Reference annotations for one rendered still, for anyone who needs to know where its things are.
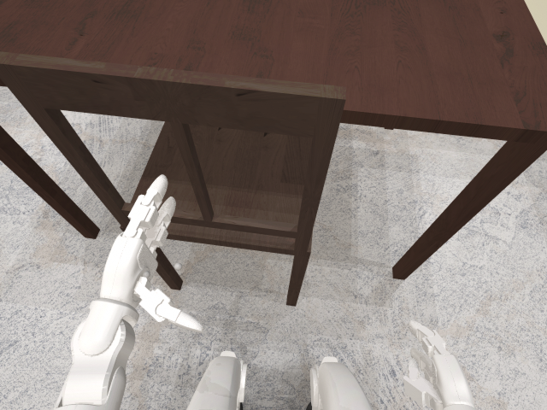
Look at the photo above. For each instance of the robot thigh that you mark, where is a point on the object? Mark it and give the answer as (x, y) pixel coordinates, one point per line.
(222, 386)
(334, 387)

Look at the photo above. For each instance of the chair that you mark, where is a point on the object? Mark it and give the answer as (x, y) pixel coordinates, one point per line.
(246, 158)

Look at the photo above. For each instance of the table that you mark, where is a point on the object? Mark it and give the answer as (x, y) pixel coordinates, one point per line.
(472, 68)

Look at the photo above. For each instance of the robot right thigh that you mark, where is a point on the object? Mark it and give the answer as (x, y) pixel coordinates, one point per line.
(334, 387)

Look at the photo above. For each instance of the robot left forearm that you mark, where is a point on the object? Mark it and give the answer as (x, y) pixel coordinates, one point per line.
(100, 346)

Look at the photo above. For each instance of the right robot hand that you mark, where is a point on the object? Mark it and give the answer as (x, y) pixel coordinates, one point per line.
(444, 383)

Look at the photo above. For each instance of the robot left thigh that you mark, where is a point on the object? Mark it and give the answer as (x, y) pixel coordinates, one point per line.
(222, 386)

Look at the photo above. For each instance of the left robot hand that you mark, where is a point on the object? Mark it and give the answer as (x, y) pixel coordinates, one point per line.
(134, 252)

